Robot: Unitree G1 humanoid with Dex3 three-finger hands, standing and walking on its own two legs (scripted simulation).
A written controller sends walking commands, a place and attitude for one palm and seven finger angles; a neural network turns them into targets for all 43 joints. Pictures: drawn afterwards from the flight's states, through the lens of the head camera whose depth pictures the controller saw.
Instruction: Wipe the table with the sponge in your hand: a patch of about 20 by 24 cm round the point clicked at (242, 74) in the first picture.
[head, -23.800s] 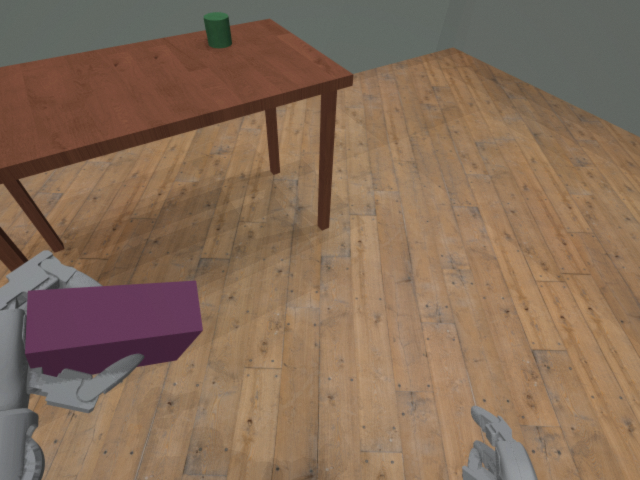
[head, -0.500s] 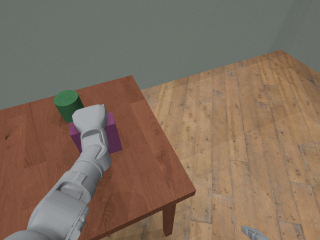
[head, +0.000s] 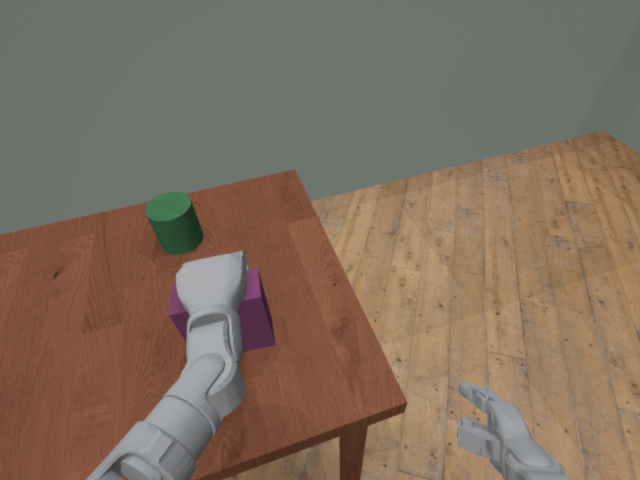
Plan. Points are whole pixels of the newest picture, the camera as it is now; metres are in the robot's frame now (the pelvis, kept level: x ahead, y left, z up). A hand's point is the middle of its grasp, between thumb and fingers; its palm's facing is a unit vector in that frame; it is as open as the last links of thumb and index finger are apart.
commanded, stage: wipe back along the third lane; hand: left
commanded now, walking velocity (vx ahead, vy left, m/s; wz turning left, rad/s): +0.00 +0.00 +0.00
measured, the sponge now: (230, 325) +0.33 +0.18 -0.02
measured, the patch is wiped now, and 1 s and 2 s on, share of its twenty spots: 1.00 1.00 1.00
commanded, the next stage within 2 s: slide back across to the middle lane in 1.52 s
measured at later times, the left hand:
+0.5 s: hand (231, 335) +0.29 +0.16 +0.03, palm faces +0.01 -0.05 -1.00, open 9.4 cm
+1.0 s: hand (235, 343) +0.28 +0.15 +0.03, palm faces -0.01 -0.06 -1.00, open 9.4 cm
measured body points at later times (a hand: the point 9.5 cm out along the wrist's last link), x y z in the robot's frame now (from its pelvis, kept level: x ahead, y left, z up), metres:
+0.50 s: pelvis -0.03 -0.01 +0.00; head -0.05 -0.05 +0.45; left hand +0.28 +0.16 +0.09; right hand +0.18 -0.23 -0.10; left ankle -0.02 +0.13 -0.73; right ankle -0.05 -0.13 -0.73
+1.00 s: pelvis -0.03 -0.02 +0.00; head -0.05 -0.06 +0.45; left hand +0.27 +0.15 +0.08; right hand +0.20 -0.24 -0.09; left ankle -0.02 +0.13 -0.73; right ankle -0.05 -0.13 -0.73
